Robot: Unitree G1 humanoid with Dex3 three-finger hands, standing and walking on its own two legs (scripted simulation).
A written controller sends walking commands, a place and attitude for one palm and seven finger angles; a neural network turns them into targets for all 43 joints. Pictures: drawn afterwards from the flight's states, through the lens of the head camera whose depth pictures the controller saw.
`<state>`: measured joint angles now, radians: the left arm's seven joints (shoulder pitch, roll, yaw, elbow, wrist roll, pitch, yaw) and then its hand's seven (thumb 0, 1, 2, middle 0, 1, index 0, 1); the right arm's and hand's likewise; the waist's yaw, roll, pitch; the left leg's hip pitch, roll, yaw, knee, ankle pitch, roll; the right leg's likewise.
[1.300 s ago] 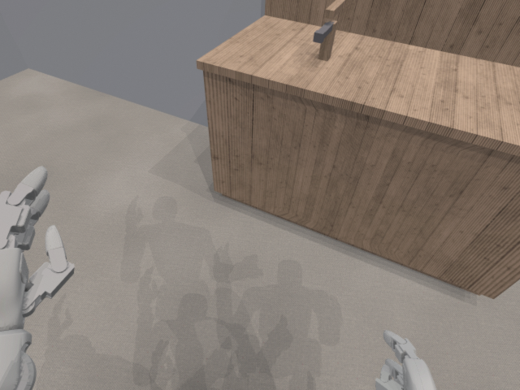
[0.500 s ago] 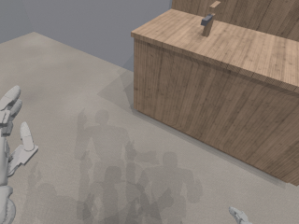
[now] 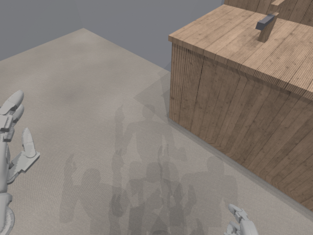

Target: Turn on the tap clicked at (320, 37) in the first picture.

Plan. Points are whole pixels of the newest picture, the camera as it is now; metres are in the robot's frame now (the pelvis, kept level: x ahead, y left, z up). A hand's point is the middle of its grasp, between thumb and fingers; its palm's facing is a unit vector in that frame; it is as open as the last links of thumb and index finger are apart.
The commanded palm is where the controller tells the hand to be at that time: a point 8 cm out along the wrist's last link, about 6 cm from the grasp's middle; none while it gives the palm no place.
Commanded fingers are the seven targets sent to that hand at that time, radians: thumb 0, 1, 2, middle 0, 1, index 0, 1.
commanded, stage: walk to a spot facing it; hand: left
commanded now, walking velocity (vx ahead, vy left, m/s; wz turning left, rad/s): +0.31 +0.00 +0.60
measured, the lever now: (260, 25) +0.88 -0.37 +0.13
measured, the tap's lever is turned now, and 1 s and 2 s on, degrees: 0 0 0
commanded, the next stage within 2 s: none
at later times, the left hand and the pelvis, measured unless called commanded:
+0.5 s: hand (41, 113) +0.31 +0.26 +0.19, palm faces +0.59 -0.68 -0.44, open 7.5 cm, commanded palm +0.24 +0.30 +0.19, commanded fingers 0.00 0.90 0.90 -0.20 -0.30 -0.20 -0.30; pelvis +0.15 -0.01 -0.01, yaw +13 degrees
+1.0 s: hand (64, 132) +0.28 +0.21 +0.17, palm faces +0.80 -0.47 -0.38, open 7.5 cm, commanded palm +0.20 +0.22 +0.19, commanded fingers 0.00 0.90 0.90 -0.20 -0.30 -0.20 -0.30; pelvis +0.22 -0.10 +0.01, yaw +33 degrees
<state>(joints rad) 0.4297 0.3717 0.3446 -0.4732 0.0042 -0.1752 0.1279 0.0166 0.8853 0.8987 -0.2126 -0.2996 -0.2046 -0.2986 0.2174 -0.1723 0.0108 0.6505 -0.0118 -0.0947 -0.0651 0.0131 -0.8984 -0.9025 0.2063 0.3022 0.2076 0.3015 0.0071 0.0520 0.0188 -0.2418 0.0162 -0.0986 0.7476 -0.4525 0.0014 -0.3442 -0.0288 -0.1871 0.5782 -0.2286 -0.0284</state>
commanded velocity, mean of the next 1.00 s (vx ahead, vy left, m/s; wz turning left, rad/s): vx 0.06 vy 0.00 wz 0.60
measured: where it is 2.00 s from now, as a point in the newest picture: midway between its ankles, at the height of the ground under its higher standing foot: outside the picture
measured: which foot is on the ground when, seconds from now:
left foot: up 0.00-0.46, down 0.48-0.84, up 0.86-1.00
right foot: down 0.00-0.48, up 0.50-0.82, down 0.84-1.00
